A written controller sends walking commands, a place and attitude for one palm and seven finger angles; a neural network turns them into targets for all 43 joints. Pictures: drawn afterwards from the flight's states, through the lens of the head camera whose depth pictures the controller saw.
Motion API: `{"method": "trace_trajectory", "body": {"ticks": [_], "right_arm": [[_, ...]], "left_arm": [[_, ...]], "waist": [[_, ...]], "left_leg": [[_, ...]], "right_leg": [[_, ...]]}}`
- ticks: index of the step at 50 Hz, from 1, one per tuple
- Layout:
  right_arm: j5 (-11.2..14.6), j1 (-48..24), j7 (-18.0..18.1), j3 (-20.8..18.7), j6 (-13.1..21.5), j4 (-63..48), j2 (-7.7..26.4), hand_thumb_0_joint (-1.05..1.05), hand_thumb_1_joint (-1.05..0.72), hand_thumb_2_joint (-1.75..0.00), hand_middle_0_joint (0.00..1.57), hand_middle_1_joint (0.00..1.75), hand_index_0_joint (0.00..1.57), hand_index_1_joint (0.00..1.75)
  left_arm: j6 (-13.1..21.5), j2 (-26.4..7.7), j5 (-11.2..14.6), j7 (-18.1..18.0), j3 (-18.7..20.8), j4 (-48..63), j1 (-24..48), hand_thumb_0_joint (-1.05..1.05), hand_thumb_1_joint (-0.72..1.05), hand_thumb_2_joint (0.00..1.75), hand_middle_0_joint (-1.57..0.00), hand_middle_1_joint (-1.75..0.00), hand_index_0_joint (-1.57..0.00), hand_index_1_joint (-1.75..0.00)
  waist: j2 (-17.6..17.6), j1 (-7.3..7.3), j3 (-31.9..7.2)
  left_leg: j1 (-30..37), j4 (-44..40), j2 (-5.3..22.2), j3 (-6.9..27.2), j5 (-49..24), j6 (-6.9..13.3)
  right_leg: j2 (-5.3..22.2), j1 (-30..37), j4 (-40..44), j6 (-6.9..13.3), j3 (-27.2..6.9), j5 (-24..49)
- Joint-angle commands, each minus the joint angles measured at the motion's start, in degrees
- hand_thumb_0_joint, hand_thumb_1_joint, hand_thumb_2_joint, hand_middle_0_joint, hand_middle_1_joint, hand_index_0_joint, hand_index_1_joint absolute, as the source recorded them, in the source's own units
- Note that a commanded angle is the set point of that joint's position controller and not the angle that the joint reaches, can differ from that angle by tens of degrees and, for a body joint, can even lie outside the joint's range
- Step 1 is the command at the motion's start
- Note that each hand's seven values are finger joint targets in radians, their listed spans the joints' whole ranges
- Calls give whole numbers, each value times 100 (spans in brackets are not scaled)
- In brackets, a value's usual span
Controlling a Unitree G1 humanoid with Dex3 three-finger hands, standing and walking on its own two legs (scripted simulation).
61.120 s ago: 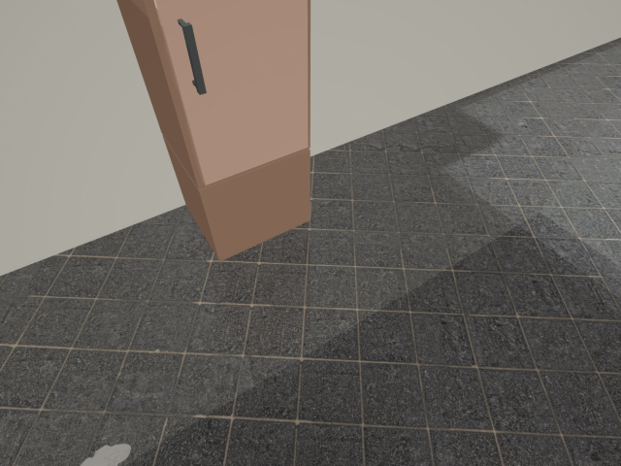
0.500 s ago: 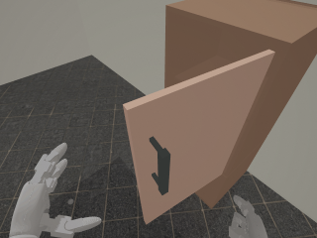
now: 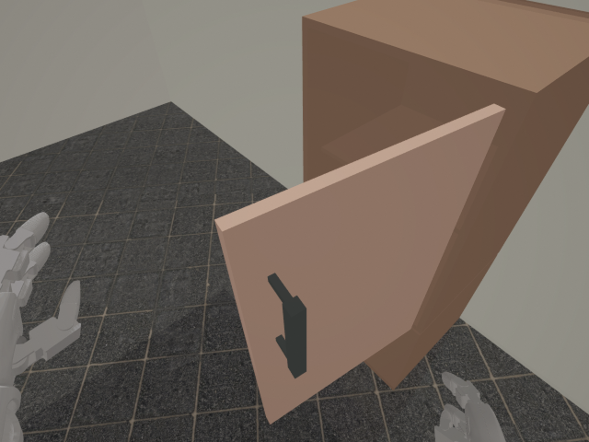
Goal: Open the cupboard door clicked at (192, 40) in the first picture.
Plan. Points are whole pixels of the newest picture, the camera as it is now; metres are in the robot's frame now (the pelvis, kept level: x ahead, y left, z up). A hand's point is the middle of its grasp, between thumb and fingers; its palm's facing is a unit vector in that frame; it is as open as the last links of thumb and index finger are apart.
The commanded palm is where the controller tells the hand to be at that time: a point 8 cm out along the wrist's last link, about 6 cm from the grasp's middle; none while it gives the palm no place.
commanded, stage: draw the hand back to the body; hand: left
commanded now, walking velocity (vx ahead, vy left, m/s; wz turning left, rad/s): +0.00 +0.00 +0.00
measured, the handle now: (287, 329) +0.24 +0.04 +0.07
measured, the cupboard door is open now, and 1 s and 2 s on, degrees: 81 81 81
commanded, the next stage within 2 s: step back with the hand held close in 0.34 s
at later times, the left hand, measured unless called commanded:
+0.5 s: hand (84, 329) +0.18 +0.23 +0.16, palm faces +0.40 -0.82 -0.41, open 7.4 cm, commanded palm +0.13 +0.28 +0.18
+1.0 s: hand (35, 356) +0.15 +0.27 +0.16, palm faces +0.33 -0.79 -0.51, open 7.4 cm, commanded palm +0.09 +0.30 +0.18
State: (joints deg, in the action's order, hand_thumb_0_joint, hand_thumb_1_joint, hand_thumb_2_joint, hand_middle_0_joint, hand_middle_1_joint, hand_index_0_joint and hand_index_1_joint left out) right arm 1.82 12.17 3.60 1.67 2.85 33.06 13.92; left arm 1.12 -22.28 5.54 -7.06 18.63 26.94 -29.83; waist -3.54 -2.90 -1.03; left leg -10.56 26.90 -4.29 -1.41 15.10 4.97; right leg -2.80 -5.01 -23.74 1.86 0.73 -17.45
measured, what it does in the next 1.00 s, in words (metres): shifts its weight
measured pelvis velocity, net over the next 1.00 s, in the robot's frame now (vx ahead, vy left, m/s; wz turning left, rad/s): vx -0.07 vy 0.01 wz -0.05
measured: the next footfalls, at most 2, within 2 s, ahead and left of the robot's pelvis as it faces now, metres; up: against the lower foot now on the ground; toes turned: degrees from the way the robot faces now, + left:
right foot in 1.78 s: -0.33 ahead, -0.07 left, +0.00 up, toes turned -5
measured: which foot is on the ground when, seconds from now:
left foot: down 0.00-1.00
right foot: down 0.00-1.00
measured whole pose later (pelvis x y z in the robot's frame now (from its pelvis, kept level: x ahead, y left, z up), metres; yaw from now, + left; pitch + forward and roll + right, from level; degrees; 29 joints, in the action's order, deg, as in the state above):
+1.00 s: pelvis -0.07 +0.01 -0.01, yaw -3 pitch +0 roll -2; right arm 2.1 10.6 3.7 -1.0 -2.7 29.9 13.9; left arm 7.2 -26.5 3.9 -8.0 24.7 30.2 -33.2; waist -1.2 0.6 2.2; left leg -19.3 30.7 -2.6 -4.6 11.5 6.2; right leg -3.9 -15.5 -29.6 0.7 -1.6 -13.7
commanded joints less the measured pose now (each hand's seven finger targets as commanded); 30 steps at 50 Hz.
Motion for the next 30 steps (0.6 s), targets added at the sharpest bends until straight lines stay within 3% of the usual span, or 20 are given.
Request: {"method": "trace_trajectory", "body": {"ticks": [1,6,9,14,17,22,23,24,25,27,28,29,30], "right_arm": [[-13,-646,-20,-287,238,-883,619,0,-90,-90,20,30,20,30],[-12,-723,-10,-329,152,-895,639,0,-90,-90,20,30,20,30],[-10,-772,24,-319,167,-882,629,0,-90,-90,20,30,20,30],[3,-802,39,-270,229,-837,583,0,-90,-90,20,30,20,30],[-5,-831,37,-266,238,-822,556,0,-90,-90,20,30,20,30],[-8,-857,40,-299,200,-810,569,0,-90,-90,20,30,20,30],[-4,-841,47,-297,196,-783,603,0,-90,-90,20,30,20,30],[73,-638,49,-263,118,-992,581,0,-90,-90,20,30,20,30],[3,-755,34,-330,96,-786,571,0,-90,-90,20,30,20,30],[1,-735,-23,-390,-56,-821,629,0,-90,-90,20,30,20,30],[11,-722,-54,-408,-126,-874,635,0,-90,-90,20,30,20,30],[13,-756,-65,-431,-162,-909,673,0,-90,-90,20,30,20,30],[22,-740,-72,-444,-210,-935,662,0,-90,-90,20,30,20,30]], "left_arm": [[394,-751,7,-36,564,942,203,0,90,90,-20,-30,-20,-30],[403,-878,12,-5,632,933,206,0,90,90,-20,-30,-20,-30],[447,-1133,2,-35,830,1066,407,0,90,90,-20,-30,-20,-30],[473,-1085,-19,-44,736,1221,600,0,90,90,-20,-30,-20,-30],[457,-890,17,-38,625,950,422,0,90,90,-20,-30,-20,-30],[486,-840,34,11,616,749,368,0,90,90,-20,-30,-20,-30],[508,-1039,33,-5,746,820,792,0,90,90,-20,-30,-20,-30],[794,-1975,-49,-94,1658,1036,1671,0,90,90,-20,-30,-20,-30],[893,-1620,-74,-40,1410,790,1389,0,90,90,-20,-30,-20,-30],[818,-1027,-102,31,924,301,562,0,90,90,-20,-30,-20,-30],[789,-889,-116,46,796,260,354,0,90,90,-20,-30,-20,-30],[817,-826,-130,64,698,455,336,0,90,90,-20,-30,-20,-30],[788,-853,-139,38,726,444,135,0,90,90,-20,-30,-20,-30]], "waist": [[-95,-7,-354],[329,-31,-478],[207,-57,-523],[-234,-31,-395],[-34,-14,-118],[316,-17,-90],[281,3,-213],[-132,192,411],[324,147,182],[670,186,-1],[733,199,-122],[452,193,-288],[404,200,-406]], "left_leg": [[780,-352,659,602,-2232,-469],[715,-329,588,453,-1989,-326],[681,-309,545,416,-1877,-287],[768,-321,528,419,-1727,-290],[693,-394,512,415,-1458,-273],[692,-392,501,365,-1376,-220],[714,-387,488,368,-1374,-210],[508,-270,567,596,-913,-110],[463,-68,586,639,-861,-71],[597,59,560,513,-1086,-45],[598,63,571,458,-1218,-52],[634,28,609,443,-1450,-52],[679,4,669,419,-1618,-51]], "right_leg": [[224,-461,332,-6,-118,1558],[247,-308,393,-34,-185,1808],[271,-215,432,-15,-252,1897],[268,-309,521,-6,-261,1714],[249,-426,587,-17,-260,1510],[250,-426,652,-44,-306,1544],[267,-388,650,-41,-333,1575],[568,-885,898,-90,-921,1690],[679,-848,935,-176,-1099,1988],[740,-777,850,-386,-1088,2554],[735,-725,758,-475,-981,2700],[747,-621,595,-480,-881,2862],[714,-637,494,-522,-842,2877]]}}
